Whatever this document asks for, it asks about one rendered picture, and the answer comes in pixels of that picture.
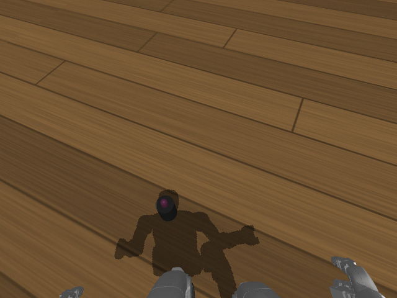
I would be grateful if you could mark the left robot hand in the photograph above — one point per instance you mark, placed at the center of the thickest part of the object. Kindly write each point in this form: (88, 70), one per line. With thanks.
(72, 293)

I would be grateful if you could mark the right robot hand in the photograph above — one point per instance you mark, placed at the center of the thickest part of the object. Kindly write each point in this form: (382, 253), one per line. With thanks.
(358, 279)

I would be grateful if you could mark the bottle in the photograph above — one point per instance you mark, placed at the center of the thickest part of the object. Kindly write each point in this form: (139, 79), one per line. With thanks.
(166, 208)

